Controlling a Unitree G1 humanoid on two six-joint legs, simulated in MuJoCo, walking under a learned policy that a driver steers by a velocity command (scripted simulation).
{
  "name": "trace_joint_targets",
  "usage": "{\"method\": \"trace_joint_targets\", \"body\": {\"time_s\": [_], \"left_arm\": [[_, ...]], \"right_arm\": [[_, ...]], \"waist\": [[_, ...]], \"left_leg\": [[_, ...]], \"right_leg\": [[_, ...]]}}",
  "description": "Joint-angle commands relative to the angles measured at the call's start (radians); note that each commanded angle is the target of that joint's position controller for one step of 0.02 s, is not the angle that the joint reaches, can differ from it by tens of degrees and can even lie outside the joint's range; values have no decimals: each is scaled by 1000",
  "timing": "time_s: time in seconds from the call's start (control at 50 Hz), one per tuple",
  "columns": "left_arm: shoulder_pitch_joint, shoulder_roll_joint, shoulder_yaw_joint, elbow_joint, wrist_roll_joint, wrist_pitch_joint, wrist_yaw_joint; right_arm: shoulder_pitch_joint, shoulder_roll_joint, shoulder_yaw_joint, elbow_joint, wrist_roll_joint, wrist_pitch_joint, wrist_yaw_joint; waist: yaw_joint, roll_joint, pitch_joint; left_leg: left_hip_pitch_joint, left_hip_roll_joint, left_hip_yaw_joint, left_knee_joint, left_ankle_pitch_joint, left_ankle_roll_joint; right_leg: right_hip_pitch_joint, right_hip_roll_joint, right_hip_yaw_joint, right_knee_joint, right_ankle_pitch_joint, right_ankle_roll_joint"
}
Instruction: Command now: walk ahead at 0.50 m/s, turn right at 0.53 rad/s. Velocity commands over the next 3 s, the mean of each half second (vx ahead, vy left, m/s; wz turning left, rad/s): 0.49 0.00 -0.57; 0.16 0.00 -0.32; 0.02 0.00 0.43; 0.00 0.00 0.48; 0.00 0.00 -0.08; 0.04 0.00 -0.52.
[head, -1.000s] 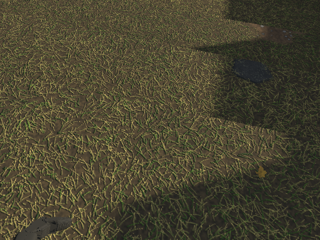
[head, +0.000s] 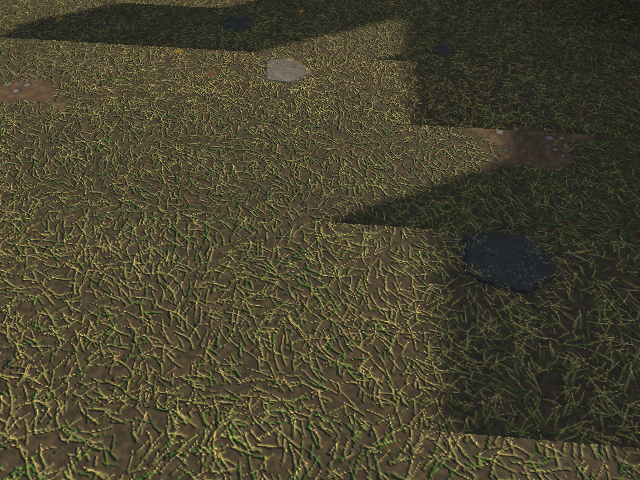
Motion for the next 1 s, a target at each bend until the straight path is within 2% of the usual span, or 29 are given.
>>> {"method": "trace_joint_targets", "body": {"time_s": [0.02, 0.12, 0.16, 0.18, 0.2, 0.22, 0.24, 0.26, 0.28, 0.34, 0.42, 0.5, 0.56, 0.58, 0.6, 0.62, 0.64, 0.66, 0.68, 0.7, 0.74, 0.78, 0.82, 0.86, 0.88, 0.9, 0.92, 0.96, 1.0], "left_arm": [[-57, 59, 13, -74, -6, 0, 6], [-90, 102, 43, -105, -20, -10, 25], [97, 188, 90, -59, -38, -34, 53], [330, 237, 111, -14, -36, -26, 86], [525, 235, 99, 47, -27, -8, 93], [575, 240, 120, 112, -10, -33, 89], [480, 240, 127, 99, -32, -51, 84], [386, 161, 94, 89, -41, -59, 76], [308, 97, 69, 85, -44, -66, 67], [105, 73, 43, -1, -32, -66, 53], [155, 167, 71, -6, -10, -74, 26], [251, 207, 94, -26, 0, -48, 9], [197, 159, 81, -71, -2, -49, 11], [241, 27, 43, -119, -15, -58, 7], [381, 3, 41, -114, -16, -71, 21], [303, 112, 70, -103, -17, -52, 32], [265, 132, 76, -93, -8, -29, 63], [268, 128, 77, -83, 20, -10, 85], [245, 101, 65, -83, 36, -6, 90], [205, 75, 53, -98, 41, -6, 80], [197, 56, 42, -103, 12, -6, 44], [175, 65, 41, -111, 1, -3, 20], [165, 43, 30, -109, -13, 4, -1], [276, 58, 34, -67, -55, -5, -19], [295, 90, 48, -72, -58, -11, -9], [255, 174, 66, -130, -70, -20, 10], [95, 229, 68, -191, -84, -24, 3], [52, 201, 76, -193, -50, 7, 8], [24, 250, 106, -238, -50, 21, 54]], "right_arm": [[-37, -160, -30, -30, 1, -19, 4], [11, -229, -58, 26, 10, -2, -16], [30, -228, -53, 30, -18, -6, -12], [129, -108, -8, -3, -48, -18, -1], [67, -110, 2, -21, -23, -22, 43], [-161, -95, 4, -62, 38, -17, 57], [-286, -114, 2, -96, 42, -24, 39], [-245, -161, -9, -103, 13, -23, 12], [-221, -135, -2, -103, 2, -19, -7], [-182, -98, 16, -111, 9, 20, -30], [-286, -59, 45, -140, 33, 47, -21], [-388, -112, 33, -173, 50, 12, -15], [-177, -220, -12, -115, 84, -30, -41], [18, -323, -38, -96, 84, -43, -58], [36, -313, -38, -114, 54, -23, -40], [-62, -282, -50, -130, 29, -19, -39], [-191, -212, -35, -168, 58, -15, -41], [-275, -118, -7, -196, 80, -8, -47], [-313, -90, 0, -213, 89, -9, -56], [-318, -111, -8, -218, 82, -8, -65], [-325, -159, -30, -228, 60, -19, -78], [-335, -204, -51, -230, 68, -21, -67], [-362, -167, -36, -219, 89, -17, -30], [-431, -152, -20, -213, 97, 0, 34], [-370, -140, -17, -183, 84, 5, 58], [-251, -94, -10, -160, 91, 1, 76], [-42, -71, -16, -116, 94, -6, 68], [-227, -170, -40, -157, 96, 7, 37], [-294, -199, -54, -216, 87, 6, 13]], "waist": [[48, 105, 82], [68, 132, 80], [143, 94, -62], [161, -58, -334], [239, -67, -482], [324, 16, -203], [307, -26, -9], [224, -23, -52], [152, -27, -20], [29, 10, -4], [76, 12, 50], [121, -19, -11], [-5, 38, -68], [-29, 248, -298], [15, 326, -479], [14, 154, -227], [49, 129, -125], [88, 113, -114], [105, 124, -78], [105, 127, -70], [100, 95, -90], [105, 91, -72], [128, 98, -53], [195, 70, -50], [190, 72, -75], [142, 14, -148], [-5, -59, -176], [61, 12, -81], [75, -12, -54]], "left_leg": [[-38, 295, -44, -51, 455, 186], [128, 319, 15, 107, 797, 152], [-46, 243, 80, 427, 912, 80], [-430, 168, 49, 760, 581, -25], [-647, -18, -81, 1010, -292, -68], [-907, -18, -266, 1126, -267, -18], [-980, 46, -316, 1165, -226, -7], [-866, 76, -344, 1107, -180, 6], [-759, 102, -343, 1061, -134, 15], [-557, 110, -310, 905, -143, -5], [-403, 66, -220, 563, 79, -50], [-384, -15, -202, 407, 246, -49], [-45, 25, -230, 301, 489, 74], [280, 315, -518, 276, 963, 345], [417, 561, -800, 224, 1051, 562], [177, 521, -753, 181, 760, 459], [-21, 432, -591, 129, 520, 359], [-134, 385, -517, 72, 381, 311], [-225, 346, -437, 29, 373, 286], [-276, 307, -384, 4, 405, 278], [-293, 243, -272, 3, 430, 264], [-328, 191, -181, 13, 416, 231], [-375, 183, -195, 86, 439, 179], [-465, 162, -218, 213, 429, 135], [-500, 159, -239, 253, 439, 111], [-476, 113, -206, 298, 277, 21], [-403, 72, -167, 292, 49, -30], [-318, 16, -134, 332, 37, -31], [-403, 17, -156, 350, 60, 30]], "right_leg": [[40, 2, -6, -76, 19, -24], [165, 110, -92, -197, -180, -86], [582, 196, -109, -173, -78, -162], [1140, 33, 186, -91, 38, -345], [1369, -177, 647, -328, -65, -458], [1281, -173, 640, -419, -208, -345], [1048, -147, 535, -441, -266, -293], [885, -127, 492, -451, -220, -303], [703, -112, 438, -471, -153, -303], [371, -67, 370, -587, -255, -288], [206, 15, 284, -585, -277, -233], [388, 0, 340, -415, 28, -226], [282, 101, 346, -172, 136, -83], [163, 237, 200, 141, -175, 27], [45, 270, 133, 427, -823, 67], [-61, 167, 114, 594, -776, 80], [-19, 91, 82, 609, -686, 90], [58, 46, 83, 541, -643, 103], [127, 14, 74, 498, -626, 112], [182, 17, 37, 504, -609, 122], [227, 27, -3, 426, -525, 128], [312, 23, -56, 212, -452, 141], [417, -1, -43, -1, -402, 149], [611, 42, -66, -264, -114, 134], [710, 40, -62, -287, 0, 97], [787, -85, 29, -278, 357, -23], [725, -194, 115, -280, 391, -188], [488, -87, 37, -314, -186, -87], [509, -81, 39, -339, -318, -99]]}}
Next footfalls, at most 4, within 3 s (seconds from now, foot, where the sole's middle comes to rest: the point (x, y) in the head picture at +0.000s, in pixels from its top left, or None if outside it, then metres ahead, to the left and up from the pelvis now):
0.16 right None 0.27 -0.15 -0.78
0.56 left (311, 475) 0.52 0.00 -0.78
0.88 right None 0.41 -0.22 -0.78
1.58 right None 0.43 -0.21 -0.78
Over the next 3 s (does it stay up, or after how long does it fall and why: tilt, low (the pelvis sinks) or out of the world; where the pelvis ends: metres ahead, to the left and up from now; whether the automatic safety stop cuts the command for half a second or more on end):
stays up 0.39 -0.14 0.01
